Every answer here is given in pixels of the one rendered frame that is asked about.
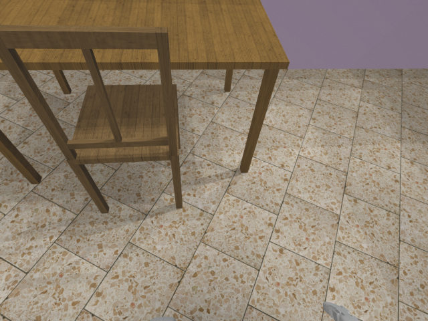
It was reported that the chair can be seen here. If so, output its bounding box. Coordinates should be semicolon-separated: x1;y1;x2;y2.
0;25;183;214

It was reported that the table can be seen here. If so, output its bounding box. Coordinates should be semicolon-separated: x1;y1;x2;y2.
0;0;290;184

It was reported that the robot right hand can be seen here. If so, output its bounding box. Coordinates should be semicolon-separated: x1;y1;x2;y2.
323;302;359;321

